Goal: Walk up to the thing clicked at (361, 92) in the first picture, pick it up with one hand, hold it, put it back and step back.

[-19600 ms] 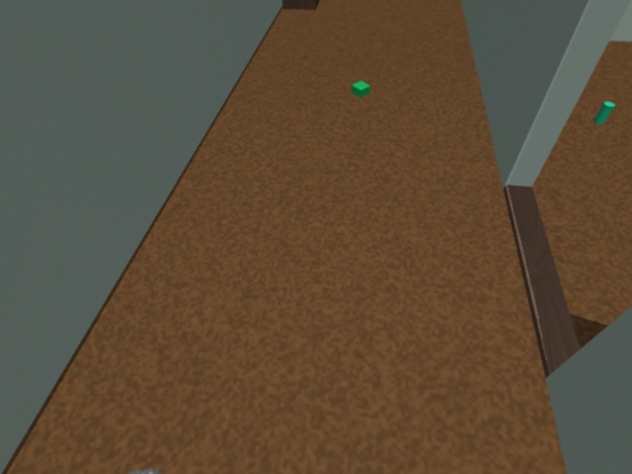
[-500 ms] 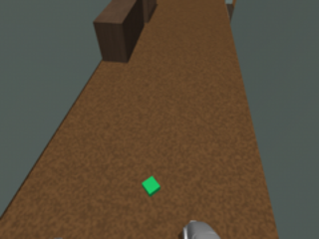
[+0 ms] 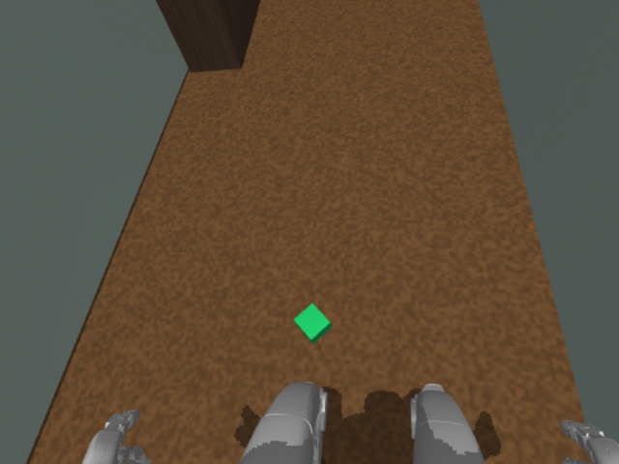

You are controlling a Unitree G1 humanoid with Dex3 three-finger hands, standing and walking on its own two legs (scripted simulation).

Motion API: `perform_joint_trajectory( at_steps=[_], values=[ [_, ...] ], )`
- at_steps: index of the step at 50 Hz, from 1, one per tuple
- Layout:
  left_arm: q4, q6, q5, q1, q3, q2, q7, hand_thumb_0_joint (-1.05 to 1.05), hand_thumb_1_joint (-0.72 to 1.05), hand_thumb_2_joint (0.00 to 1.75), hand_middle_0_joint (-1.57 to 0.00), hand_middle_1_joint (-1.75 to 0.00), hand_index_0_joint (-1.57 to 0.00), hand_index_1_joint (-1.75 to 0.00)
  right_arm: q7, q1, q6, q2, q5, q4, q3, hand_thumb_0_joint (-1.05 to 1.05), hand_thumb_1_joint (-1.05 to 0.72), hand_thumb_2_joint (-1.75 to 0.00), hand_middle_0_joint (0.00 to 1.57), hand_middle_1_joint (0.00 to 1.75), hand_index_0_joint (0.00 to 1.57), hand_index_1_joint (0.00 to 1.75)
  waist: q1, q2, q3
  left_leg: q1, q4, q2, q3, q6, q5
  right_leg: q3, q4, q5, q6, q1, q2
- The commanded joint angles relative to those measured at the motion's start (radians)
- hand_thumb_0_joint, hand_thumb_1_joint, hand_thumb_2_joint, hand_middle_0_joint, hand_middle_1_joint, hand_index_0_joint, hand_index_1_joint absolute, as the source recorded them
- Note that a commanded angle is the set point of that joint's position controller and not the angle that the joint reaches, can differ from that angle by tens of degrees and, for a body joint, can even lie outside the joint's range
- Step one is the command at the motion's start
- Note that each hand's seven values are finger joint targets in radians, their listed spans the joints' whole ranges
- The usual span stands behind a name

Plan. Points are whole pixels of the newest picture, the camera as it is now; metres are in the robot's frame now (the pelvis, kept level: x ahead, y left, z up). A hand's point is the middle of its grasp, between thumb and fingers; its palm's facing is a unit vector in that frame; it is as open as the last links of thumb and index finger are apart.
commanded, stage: walk up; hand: left
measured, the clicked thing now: (312, 323) +0.47 +0.15 -0.71
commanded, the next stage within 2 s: stand in 0.62 s
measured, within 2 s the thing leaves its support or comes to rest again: neither
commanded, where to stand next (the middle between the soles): +0.06 +0.00 m, yaw -2 degrees
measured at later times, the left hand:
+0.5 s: hand out of the picture +0.03 +0.28 -0.17, palm faces -0.13 -0.95 -0.28, open 7.4 cm
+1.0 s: hand out of the picture +0.04 +0.18 -0.11, palm faces -0.06 -0.92 -0.39, open 7.4 cm
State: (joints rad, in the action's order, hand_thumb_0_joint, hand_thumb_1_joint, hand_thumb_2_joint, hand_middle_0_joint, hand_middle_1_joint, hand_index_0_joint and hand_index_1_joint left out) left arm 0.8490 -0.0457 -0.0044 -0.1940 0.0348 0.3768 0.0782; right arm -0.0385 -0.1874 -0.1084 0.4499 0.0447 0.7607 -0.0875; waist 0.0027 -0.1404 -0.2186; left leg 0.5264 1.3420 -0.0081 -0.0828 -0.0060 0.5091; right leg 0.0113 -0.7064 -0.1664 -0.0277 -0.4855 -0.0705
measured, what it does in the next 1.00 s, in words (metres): steps on the spot: left foot, then right foot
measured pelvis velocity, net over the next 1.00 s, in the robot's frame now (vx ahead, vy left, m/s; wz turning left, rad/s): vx -0.04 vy -0.07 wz -0.08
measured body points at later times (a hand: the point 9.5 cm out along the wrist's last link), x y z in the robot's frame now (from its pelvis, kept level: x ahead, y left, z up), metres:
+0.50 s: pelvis -0.06 +0.01 +0.00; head -0.03 +0.07 +0.45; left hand +0.04 +0.33 -0.15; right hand -0.06 -0.36 -0.04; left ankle -0.01 +0.20 -0.70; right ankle -0.05 -0.15 -0.66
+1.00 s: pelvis -0.04 -0.07 +0.03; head -0.03 -0.09 +0.48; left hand +0.04 +0.23 -0.08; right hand +0.03 -0.36 -0.11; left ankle +0.01 +0.05 -0.70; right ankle -0.04 -0.16 -0.70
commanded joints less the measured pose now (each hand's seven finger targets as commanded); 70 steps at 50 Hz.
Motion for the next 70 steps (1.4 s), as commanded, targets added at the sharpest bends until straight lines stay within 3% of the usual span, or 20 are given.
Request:
perform_joint_trajectory(
  at_steps=[1,5,7,8,10,11,14,18,24,26,28,29,30,31,32,36,43,46,51,70],
  values=[
    [-0.069,-0.007,-0.013,-0.001,0.11,0.328,0.037,0.0,0.9,0.9,-0.2,-0.3,-0.2,-0.3,0.015,-0.12,0.006,0.167,-0.02,-0.045,-0.074,0.0,-0.9,-0.9,0.2,0.3,0.2,0.3,-0.008,0.364,0.253,-0.078,-0.094,-0.045,-0.066,0.02,-0.003,-0.193,0.181,0.191,0.26,0.063,-0.237],
    [-0.127,0.043,-0.038,0.16,0.087,0.298,-0.003,0.0,0.9,0.9,-0.2,-0.3,-0.2,-0.3,0.039,-0.214,0.041,0.161,-0.06,0.053,-0.065,0.0,-0.9,-0.9,0.2,0.3,0.2,0.3,-0.049,0.521,0.272,-0.208,-0.481,0.001,0.115,0.026,-0.092,-0.121,0.079,0.001,0.202,-0.004,-0.137],
    [-0.147,0.087,-0.027,0.162,0.071,0.221,-0.015,0.0,0.9,0.9,-0.2,-0.3,-0.2,-0.3,0.054,-0.276,0.079,0.184,-0.035,0.101,-0.07,0.0,-0.9,-0.9,0.2,0.3,0.2,0.3,-0.087,0.29,0.248,-0.297,-0.721,0.025,0.099,0.049,-0.28,-0.107,-0.205,-0.262,0.156,-0.131,-0.008],
    [-0.153,0.101,-0.02,0.127,0.058,0.17,-0.02,0.0,0.9,0.9,-0.2,-0.3,-0.2,-0.3,0.066,-0.251,0.098,0.247,-0.012,0.087,-0.075,0.0,-0.9,-0.9,0.2,0.3,0.2,0.3,-0.08,0.091,0.197,-0.228,-0.86,-0.117,-0.178,0.0,-0.22,-0.095,-0.41,-0.344,0.125,-0.229,0.102],
    [-0.149,0.107,-0.039,0.153,0.094,0.274,-0.018,0.0,0.9,0.9,-0.2,-0.3,-0.2,-0.3,0.08,-0.006,0.11,0.447,-0.019,-0.003,-0.105,0.0,-0.9,-0.9,0.2,0.3,0.2,0.3,-0.037,-0.026,0.153,0.039,-1.049,-0.502,-0.802,-0.305,-0.099,-0.254,-0.64,-0.446,0.064,-0.216,0.105],
    [-0.133,0.111,-0.045,0.192,0.114,0.327,-0.031,0.0,0.9,0.9,-0.2,-0.3,-0.2,-0.3,0.093,0.045,0.125,0.411,-0.012,-0.005,-0.095,0.0,-0.9,-0.9,0.2,0.3,0.2,0.3,-0.022,0.071,0.116,0.057,-1.014,-0.488,-0.735,-0.318,-0.06,-0.32,-0.694,-0.388,0.048,-0.227,0.083],
    [-0.103,0.134,-0.045,0.003,0.13,0.308,-0.079,0.0,0.9,0.9,-0.2,-0.3,-0.2,-0.3,0.145,-0.069,0.16,0.322,-0.016,0.066,-0.085,0.0,-0.9,-0.9,0.2,0.3,0.2,0.3,0.055,0.128,0.171,-0.275,-0.785,-0.269,-0.336,-0.151,-0.269,-0.332,-0.775,-0.216,0.055,-0.349,0.134],
    [-0.14,0.113,-0.053,0.029,0.123,0.296,-0.125,0.0,0.9,0.9,-0.2,-0.3,-0.2,-0.3,0.15,-0.223,0.202,0.295,-0.02,0.112,-0.093,0.0,-0.9,-0.9,0.2,0.3,0.2,0.3,-0.009,-0.025,0.33,-0.615,-0.826,-0.265,-0.335,-0.15,-0.025,-0.303,-0.631,-0.215,0.035,-0.395,0.091],
    [-0.1,0.057,-0.023,0.063,0.122,0.313,-0.162,0.0,0.9,0.9,-0.2,-0.3,-0.2,-0.3,0.086,-0.167,0.205,0.331,0.004,0.046,-0.075,0.0,-0.9,-0.9,0.2,0.3,0.2,0.3,-0.051,-0.207,0.103,-0.251,-0.97,-0.279,-0.232,-0.225,0.247,-0.07,-0.249,-0.408,0.017,-0.137,0.034],
    [-0.061,0.051,-0.023,-0.025,0.126,0.297,-0.166,0.0,0.9,0.9,-0.2,-0.3,-0.2,-0.3,0.065,-0.117,0.195,0.34,0.007,0.029,-0.072,0.0,-0.9,-0.9,0.2,0.3,0.2,0.3,-0.009,-0.25,0.075,-0.098,-0.979,-0.248,-0.156,-0.202,0.262,0.004,-0.131,-0.445,0.036,0.047,0.042],
    [0.031,0.042,-0.019,-0.275,0.144,0.284,-0.16,0.0,0.9,0.9,-0.2,-0.3,-0.2,-0.3,0.055,-0.029,0.174,0.32,0.015,0.01,-0.067,0.0,-0.9,-0.9,0.2,0.3,0.2,0.3,0.125,-0.157,0.124,0.099,-0.785,-0.165,-0.019,-0.151,0.277,0.096,0.059,-0.306,0.052,0.408,0.079],
    [0.081,0.032,-0.022,-0.431,0.163,0.314,-0.147,0.0,0.9,0.9,-0.2,-0.3,-0.2,-0.3,0.058,-0.033,0.162,0.23,0.027,0.005,-0.043,0.0,-0.9,-0.9,0.2,0.3,0.2,0.3,0.199,0.09,0.153,0.213,-0.442,-0.081,0.067,-0.112,0.282,0.03,0.139,-0.315,0.047,0.546,0.078],
    [0.083,0.026,-0.037,-0.508,0.179,0.392,-0.132,0.0,0.9,0.9,-0.2,-0.3,-0.2,-0.3,0.063,-0.026,0.161,0.119,0.009,-0.028,-0.007,0.0,-0.9,-0.9,0.2,0.3,0.2,0.3,0.236,0.405,0.138,0.389,-0.087,0.044,0.124,-0.064,0.257,-0.32,0.277,-0.607,0.076,0.509,-0.077],
    [0.024,0.017,-0.025,-0.265,0.117,0.422,-0.099,0.0,0.9,0.9,-0.2,-0.3,-0.2,-0.3,0.09,0.135,0.143,0.113,-0.037,-0.088,-0.028,0.0,-0.9,-0.9,0.2,0.3,0.2,0.3,0.143,0.299,0.011,0.363,-0.101,0.057,-0.082,-0.043,0.136,-0.748,0.494,-0.46,0.125,0.178,-0.295],
    [-0.005,0.013,-0.027,-0.112,0.124,0.407,-0.081,0.0,0.9,0.9,-0.2,-0.3,-0.2,-0.3,0.096,0.105,0.134,0.184,-0.043,-0.077,-0.039,0.0,-0.9,-0.9,0.2,0.3,0.2,0.3,0.079,0.18,-0.017,0.232,-0.144,0.013,-0.106,-0.072,0.071,-0.736,0.516,-0.556,0.199,0.025,-0.32],
    [-0.045,-0.012,-0.01,0.004,0.074,0.304,-0.064,0.0,0.9,0.9,-0.2,-0.3,-0.2,-0.3,0.071,-0.187,0.123,0.164,-0.059,0.074,-0.048,0.0,-0.9,-0.9,0.2,0.3,0.2,0.3,-0.058,0.303,0.137,-0.055,-0.371,-0.059,0.007,-0.042,-0.027,-0.406,0.354,-0.267,0.184,0.114,-0.195],
    [0.02,-0.018,0.003,-0.018,0.038,0.225,-0.067,0.0,0.9,0.9,-0.2,-0.3,-0.2,-0.3,0.047,-0.083,0.146,0.126,-0.036,0.08,-0.021,0.0,-0.9,-0.9,0.2,0.3,0.2,0.3,-0.033,0.366,0.156,-0.321,-0.841,-0.002,0.079,-0.042,-0.283,-0.231,0.253,0.135,0.141,0.143,-0.107],
    [0.033,-0.024,0.027,-0.089,0.021,0.152,-0.059,0.0,0.9,0.9,-0.2,-0.3,-0.2,-0.3,0.057,-0.061,0.167,0.197,-0.017,0.1,-0.027,0.0,-0.9,-0.9,0.2,0.3,0.2,0.3,0.007,0.223,0.303,-0.49,-0.842,-0.16,-0.109,-0.107,-0.653,-0.14,0.127,0.366,0.043,0.178,-0.042],
    [0.06,-0.019,-0.001,0.067,0.025,0.209,-0.065,0.0,0.9,0.9,-0.2,-0.3,-0.2,-0.3,0.04,0.034,0.151,0.088,-0.044,0.144,0.027,0.0,-0.9,-0.9,0.2,0.3,0.2,0.3,-0.021,0.214,0.255,-0.401,-0.916,-0.099,-0.024,-0.042,-0.413,-0.18,0.315,0.038,0.082,0.245,-0.068],
    [0.201,0.004,-0.001,0.162,0.018,0.181,-0.087,0.0,0.9,0.9,-0.2,-0.3,-0.2,-0.3,0.037,0.137,0.155,0.108,-0.035,0.29,0.044,0.0,-0.9,-0.9,0.2,0.3,0.2,0.3,-0.004,0.113,0.188,-0.327,-1.098,-0.129,-0.049,-0.007,-0.182,-0.137,0.452,-0.143,0.061,0.325,-0.035]
  ],
)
